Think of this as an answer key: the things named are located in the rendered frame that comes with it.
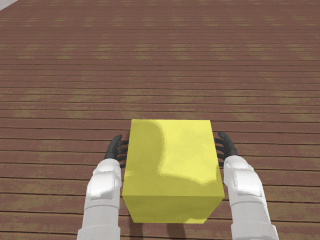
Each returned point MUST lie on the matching robot right forearm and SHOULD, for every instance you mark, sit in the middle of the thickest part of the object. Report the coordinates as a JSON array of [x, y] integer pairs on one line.
[[250, 216]]

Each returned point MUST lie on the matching robot left forearm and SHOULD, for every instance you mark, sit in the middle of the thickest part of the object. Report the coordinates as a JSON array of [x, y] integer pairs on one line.
[[102, 203]]

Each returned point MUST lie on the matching left robot hand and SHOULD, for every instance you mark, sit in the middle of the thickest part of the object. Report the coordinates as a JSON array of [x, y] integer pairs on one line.
[[112, 150]]

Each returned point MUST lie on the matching carton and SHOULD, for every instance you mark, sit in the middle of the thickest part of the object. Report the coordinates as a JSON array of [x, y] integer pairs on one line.
[[172, 173]]

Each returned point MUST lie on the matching right robot hand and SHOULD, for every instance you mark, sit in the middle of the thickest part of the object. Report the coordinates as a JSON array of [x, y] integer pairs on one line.
[[228, 149]]

